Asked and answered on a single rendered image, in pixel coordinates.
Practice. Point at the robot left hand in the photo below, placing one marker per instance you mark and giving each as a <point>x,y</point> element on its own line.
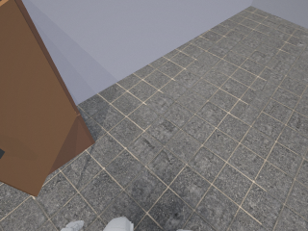
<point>74,226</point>

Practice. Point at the cupboard door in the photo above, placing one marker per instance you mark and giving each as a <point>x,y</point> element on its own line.
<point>35,113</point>

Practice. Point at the left robot thigh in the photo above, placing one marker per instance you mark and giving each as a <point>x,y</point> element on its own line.
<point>119,224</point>

